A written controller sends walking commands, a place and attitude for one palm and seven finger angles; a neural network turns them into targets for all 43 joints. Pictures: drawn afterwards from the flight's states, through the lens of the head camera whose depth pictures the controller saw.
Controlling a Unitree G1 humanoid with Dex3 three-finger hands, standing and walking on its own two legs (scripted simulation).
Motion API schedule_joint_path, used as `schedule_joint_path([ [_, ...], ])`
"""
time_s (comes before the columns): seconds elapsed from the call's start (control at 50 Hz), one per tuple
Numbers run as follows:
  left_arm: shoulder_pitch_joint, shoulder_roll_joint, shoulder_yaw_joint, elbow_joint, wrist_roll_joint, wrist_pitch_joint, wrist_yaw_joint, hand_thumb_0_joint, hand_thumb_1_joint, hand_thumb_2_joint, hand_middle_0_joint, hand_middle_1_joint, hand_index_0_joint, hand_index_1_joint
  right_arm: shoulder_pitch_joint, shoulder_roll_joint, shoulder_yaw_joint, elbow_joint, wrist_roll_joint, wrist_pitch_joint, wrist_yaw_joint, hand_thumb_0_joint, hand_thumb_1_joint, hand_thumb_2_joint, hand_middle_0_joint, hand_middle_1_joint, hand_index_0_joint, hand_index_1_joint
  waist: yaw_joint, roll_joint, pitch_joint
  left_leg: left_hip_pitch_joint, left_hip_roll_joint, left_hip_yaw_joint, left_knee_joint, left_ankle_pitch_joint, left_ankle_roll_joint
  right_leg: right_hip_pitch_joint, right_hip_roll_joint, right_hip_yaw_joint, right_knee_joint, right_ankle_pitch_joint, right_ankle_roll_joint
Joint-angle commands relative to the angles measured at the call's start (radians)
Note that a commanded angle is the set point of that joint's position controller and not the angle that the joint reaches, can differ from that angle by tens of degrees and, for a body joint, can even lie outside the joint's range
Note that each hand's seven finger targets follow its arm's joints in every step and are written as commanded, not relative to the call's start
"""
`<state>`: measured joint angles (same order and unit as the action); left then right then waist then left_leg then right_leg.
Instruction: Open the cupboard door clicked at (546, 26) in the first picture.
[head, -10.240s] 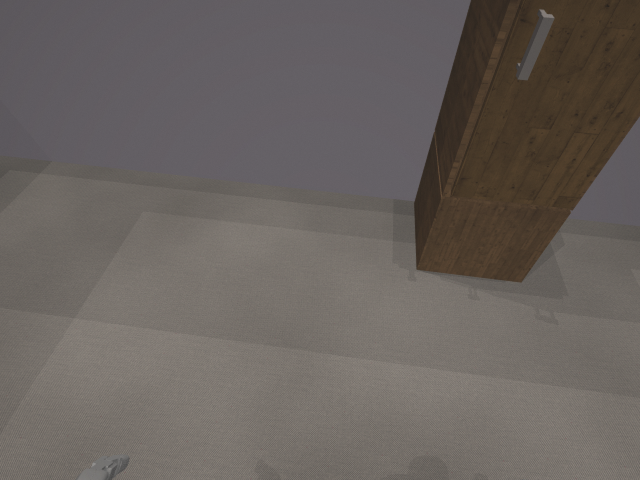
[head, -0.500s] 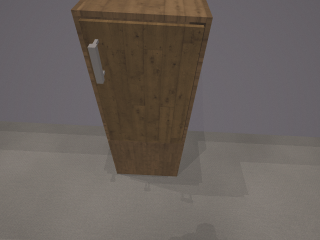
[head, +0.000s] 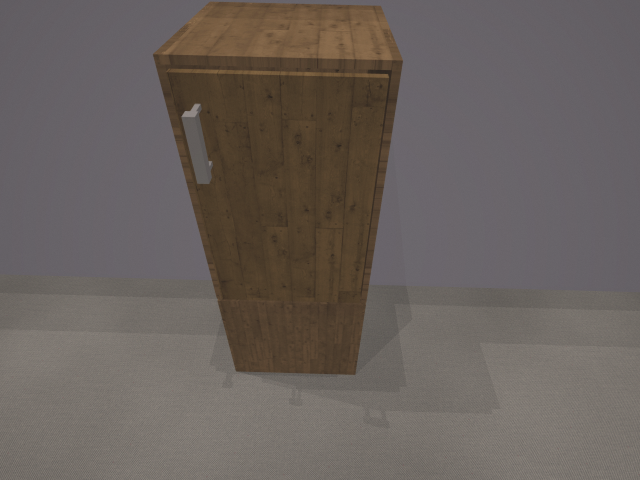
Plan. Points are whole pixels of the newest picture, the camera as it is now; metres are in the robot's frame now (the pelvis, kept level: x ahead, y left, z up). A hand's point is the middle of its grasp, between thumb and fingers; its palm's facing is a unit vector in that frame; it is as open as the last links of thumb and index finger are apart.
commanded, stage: look again from close up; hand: left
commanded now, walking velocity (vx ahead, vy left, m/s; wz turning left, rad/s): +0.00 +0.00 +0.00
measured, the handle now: (200, 143) +0.63 +0.25 +0.13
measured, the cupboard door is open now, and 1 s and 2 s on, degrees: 0 0 0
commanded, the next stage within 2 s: shuffle to correct the standing spot in 0.10 s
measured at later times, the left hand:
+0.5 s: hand out of the picture -0.05 +0.18 -0.18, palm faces +0.06 -0.99 -0.15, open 7.4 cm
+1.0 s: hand out of the picture +0.05 +0.25 -0.18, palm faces +0.06 -0.99 -0.15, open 7.4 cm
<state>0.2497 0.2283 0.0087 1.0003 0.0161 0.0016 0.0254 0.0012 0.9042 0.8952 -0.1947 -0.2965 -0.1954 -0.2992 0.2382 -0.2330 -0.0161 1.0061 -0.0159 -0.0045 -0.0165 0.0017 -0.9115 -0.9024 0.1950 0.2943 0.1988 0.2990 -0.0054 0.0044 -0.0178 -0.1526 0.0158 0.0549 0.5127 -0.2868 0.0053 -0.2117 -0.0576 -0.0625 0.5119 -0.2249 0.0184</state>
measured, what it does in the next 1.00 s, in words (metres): steps to the left: left foot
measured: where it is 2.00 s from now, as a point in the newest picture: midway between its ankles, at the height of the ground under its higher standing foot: outside the picture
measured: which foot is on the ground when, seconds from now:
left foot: down 0.00-0.66, up 0.68-0.84, down 0.86-1.00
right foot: down 0.00-0.86, up 0.88-1.00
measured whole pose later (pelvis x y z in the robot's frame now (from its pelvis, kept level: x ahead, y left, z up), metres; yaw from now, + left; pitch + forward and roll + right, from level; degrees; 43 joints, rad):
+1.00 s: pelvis +0.07 +0.08 +0.00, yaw -1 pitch -1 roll +0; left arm 0.37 0.13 0.06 1.08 0.03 0.01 0.01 0.00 0.91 0.90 -0.19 -0.30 -0.19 -0.30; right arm 0.34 -0.15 -0.04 1.04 -0.03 -0.05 -0.02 0.01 -0.93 -0.90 0.19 0.29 0.20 0.30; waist -0.01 -0.03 0.00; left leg -0.23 0.00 0.16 0.51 -0.27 0.07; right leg -0.45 -0.10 -0.05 1.06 -0.34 -0.01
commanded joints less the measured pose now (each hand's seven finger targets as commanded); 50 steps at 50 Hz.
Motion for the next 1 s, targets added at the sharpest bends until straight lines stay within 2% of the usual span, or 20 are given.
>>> schedule_joint_path([
  [0.0,0.015,0.136,0.021,-0.038,0.001,-0.019,0.003,0.000,0.900,0.900,-0.200,-0.300,-0.200,-0.300,0.014,-0.128,-0.024,-0.037,-0.003,-0.013,0.001,0.000,-0.900,-0.900,0.200,0.300,0.200,0.300,0.003,-0.016,0.118,-0.132,0.075,-0.093,-0.165,-0.019,0.021,-0.024,-0.062,0.099,-0.159,-0.050,-0.029],
  [0.22,0.084,0.084,0.015,0.009,0.004,-0.013,0.005,0.000,0.900,0.900,-0.200,-0.300,-0.200,-0.300,0.086,-0.071,-0.012,0.024,-0.005,0.006,0.009,0.000,-0.900,-0.900,0.200,0.300,0.200,0.300,0.005,-0.021,0.102,-0.157,0.055,-0.084,-0.177,-0.161,0.011,-0.024,-0.064,0.104,-0.217,-0.238,-0.014],
  [0.28,0.121,0.090,0.029,0.015,0.010,-0.004,0.005,0.000,0.900,0.900,-0.200,-0.300,-0.200,-0.300,0.133,-0.057,-0.016,0.039,-0.009,0.020,0.011,0.000,-0.900,-0.900,0.200,0.300,0.200,0.300,0.007,-0.065,0.119,-0.190,0.028,-0.058,-0.121,-0.249,0.018,-0.060,-0.082,0.141,-0.252,-0.422,-0.027],
  [0.36,0.131,0.083,0.047,0.020,0.005,-0.002,0.003,0.000,0.900,0.900,-0.200,-0.300,-0.200,-0.300,0.197,-0.018,-0.016,0.057,-0.009,0.019,0.007,0.000,-0.900,-0.900,0.200,0.300,0.200,0.300,-0.014,-0.089,0.137,-0.138,0.002,-0.008,-0.027,-0.154,0.024,-0.126,-0.123,0.171,-0.267,-0.434,-0.063],
  [0.4,0.128,0.059,0.048,0.019,0.004,-0.001,-0.001,0.000,0.900,0.900,-0.200,-0.300,-0.200,-0.300,0.233,-0.010,-0.016,0.067,-0.009,0.010,0.004,0.000,-0.900,-0.900,0.200,0.300,0.200,0.300,-0.019,-0.014,0.134,-0.124,0.024,-0.051,-0.102,-0.191,0.036,-0.131,-0.082,0.123,-0.188,-0.380,-0.061],
  [0.46,0.143,-0.011,0.040,0.014,0.013,-0.003,-0.008,0.000,0.900,0.900,-0.200,-0.300,-0.200,-0.300,0.238,-0.066,-0.032,0.066,-0.008,0.000,-0.002,0.000,-0.900,-0.900,0.200,0.300,0.200,0.300,-0.005,0.157,0.167,-0.192,0.148,-0.236,-0.301,-0.436,0.087,-0.123,0.020,-0.023,0.024,-0.254,-0.034],
  [0.5,0.158,-0.057,0.033,0.025,0.019,-0.007,-0.013,0.000,0.900,0.900,-0.200,-0.300,-0.200,-0.300,0.195,-0.080,-0.037,0.059,-0.003,-0.003,-0.006,0.000,-0.900,-0.900,0.200,0.300,0.200,0.300,0.016,0.174,0.211,-0.273,0.200,-0.300,-0.357,-0.492,0.120,-0.076,0.036,-0.054,0.119,-0.145,-0.034],
  [0.56,0.216,-0.071,0.034,0.049,0.014,-0.016,-0.016,0.000,0.900,0.900,-0.200,-0.300,-0.200,-0.300,0.174,-0.054,-0.030,0.056,-0.001,-0.010,-0.008,0.000,-0.900,-0.900,0.200,0.300,0.200,0.300,0.042,0.101,0.203,-0.283,0.159,-0.233,-0.290,-0.380,0.112,0.011,0.024,-0.042,0.032,-0.108,-0.043],
  [0.6,0.284,-0.045,0.044,0.069,0.011,-0.030,-0.007,0.000,0.900,0.900,-0.200,-0.300,-0.200,-0.300,0.172,-0.013,-0.022,0.051,0.002,-0.014,-0.008,0.000,-0.900,-0.900,0.200,0.300,0.200,0.300,0.062,0.001,0.185,-0.338,0.077,-0.132,-0.123,-0.268,0.081,0.109,-0.057,0.089,-0.096,-0.191,-0.077],
  [0.64,0.381,0.059,0.072,0.101,0.006,-0.043,0.009,0.000,0.900,0.900,-0.200,-0.300,-0.200,-0.300,0.147,0.043,-0.016,0.022,0.002,-0.022,0.001,0.000,-0.900,-0.900,0.200,0.300,0.200,0.300,0.083,-0.227,0.147,-0.483,-0.020,0.038,0.202,-0.176,0.033,0.237,-0.310,0.426,-0.287,-0.247,-0.198],
  [0.66,0.391,0.064,0.076,0.100,0.004,-0.050,0.015,0.000,0.900,0.900,-0.200,-0.300,-0.200,-0.300,0.101,0.023,-0.024,0.007,-0.003,-0.021,0.006,0.000,-0.900,-0.900,0.200,0.300,0.200,0.300,0.094,-0.209,0.146,-0.499,0.016,-0.004,0.345,-0.218,0.034,0.204,-0.354,0.470,-0.331,-0.250,-0.238],
  [0.7,0.310,0.036,0.078,0.077,0.010,-0.053,0.024,0.000,0.900,0.900,-0.200,-0.300,-0.200,-0.300,0.095,0.028,-0.033,-0.007,-0.005,-0.021,0.018,0.000,-0.900,-0.900,0.200,0.300,0.200,0.300,0.052,-0.178,0.165,-0.495,0.067,-0.062,0.426,-0.182,0.039,0.121,-0.341,0.395,-0.331,-0.260,-0.230],
  [0.74,0.201,0.030,0.076,0.045,0.019,-0.051,0.023,0.000,0.900,0.900,-0.200,-0.300,-0.200,-0.300,0.123,0.059,-0.034,0.000,0.003,-0.021,0.031,0.000,-0.900,-0.900,0.200,0.300,0.200,0.300,0.002,-0.157,0.157,-0.335,0.089,-0.052,0.299,-0.160,0.038,-0.021,-0.297,0.239,-0.285,-0.184,-0.190],
  [0.8,0.135,0.011,0.069,0.031,0.018,-0.033,0.007,0.000,0.900,0.900,-0.200,-0.300,-0.200,-0.300,0.289,0.074,-0.027,0.060,0.000,-0.026,0.024,0.000,-0.900,-0.900,0.200,0.300,0.200,0.300,-0.075,-0.055,0.136,0.074,0.002,0.073,0.036,0.005,-0.003,-0.309,-0.135,0.043,-0.119,-0.306,-0.101],
  [0.82,0.137,-0.025,0.061,0.021,0.015,-0.022,0.000,0.000,0.900,0.900,-0.200,-0.300,-0.200,-0.300,0.365,0.012,-0.043,0.079,-0.006,-0.030,0.013,0.000,-0.900,-0.900,0.200,0.300,0.200,0.300,-0.096,0.144,0.140,0.084,0.068,-0.060,-0.085,-0.178,0.000,-0.365,-0.055,-0.009,0.077,-0.331,-0.070],
  [0.84,0.151,-0.080,0.053,-0.005,0.011,-0.016,-0.003,0.000,0.900,0.900,-0.200,-0.300,-0.200,-0.300,0.432,-0.083,-0.069,0.085,-0.016,-0.036,0.004,0.000,-0.900,-0.900,0.200,0.300,0.200,0.300,-0.107,0.441,0.129,0.079,0.289,-0.415,-0.330,-0.416,0.069,-0.463,0.045,-0.097,0.377,-0.381,-0.018],
  [0.86,0.090,-0.067,0.056,-0.038,0.014,-0.015,-0.006,0.000,0.900,0.900,-0.200,-0.300,-0.200,-0.300,0.394,-0.111,-0.070,0.082,-0.011,-0.031,-0.006,0.000,-0.900,-0.900,0.200,0.300,0.200,0.300,-0.100,0.339,0.184,-0.011,0.369,-0.533,-0.436,-0.527,0.145,-0.495,0.004,0.015,0.524,-0.340,-0.039],
  [0.9,0.075,-0.072,0.059,-0.020,0.018,-0.024,-0.018,0.000,0.900,0.900,-0.200,-0.300,-0.200,-0.300,0.247,-0.061,-0.054,0.038,-0.015,-0.042,-0.008,0.000,-0.900,-0.900,0.200,0.300,0.200,0.300,-0.041,0.090,0.200,-0.116,0.347,-0.449,-0.411,-0.406,0.171,-0.463,-0.057,0.046,0.631,-0.190,-0.050],
  [0.94,0.126,-0.078,0.054,0.013,0.019,-0.026,-0.026,0.000,0.900,0.900,-0.200,-0.300,-0.200,-0.300,0.180,-0.014,-0.034,0.027,-0.010,-0.065,-0.010,0.000,-0.900,-0.900,0.200,0.300,0.200,0.300,0.002,0.018,0.180,-0.124,0.303,-0.310,-0.396,-0.159,0.164,-0.411,-0.083,0.053,0.607,-0.062,-0.025],
  [0.98,0.132,-0.098,0.046,0.018,0.016,-0.024,-0.027,0.000,0.900,0.900,-0.200,-0.300,-0.200,-0.300,0.192,-0.006,-0.027,0.038,-0.007,-0.081,-0.016,0.000,-0.900,-0.900,0.200,0.300,0.200,0.300,0.007,0.004,0.129,-0.042,0.272,-0.199,-0.357,0.141,0.168,-0.388,-0.078,0.039,0.519,-0.024,-0.004],
])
